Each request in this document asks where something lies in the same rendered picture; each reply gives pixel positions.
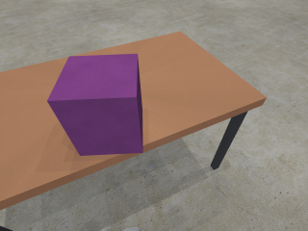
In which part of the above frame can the carton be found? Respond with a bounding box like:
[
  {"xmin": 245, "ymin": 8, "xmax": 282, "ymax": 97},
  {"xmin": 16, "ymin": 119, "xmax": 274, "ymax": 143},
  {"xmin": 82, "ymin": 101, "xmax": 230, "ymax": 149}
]
[{"xmin": 47, "ymin": 53, "xmax": 143, "ymax": 156}]

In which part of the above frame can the table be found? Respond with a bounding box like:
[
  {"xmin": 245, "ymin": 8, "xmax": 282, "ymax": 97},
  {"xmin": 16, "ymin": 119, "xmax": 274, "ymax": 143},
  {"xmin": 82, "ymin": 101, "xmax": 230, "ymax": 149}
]
[{"xmin": 0, "ymin": 31, "xmax": 267, "ymax": 231}]

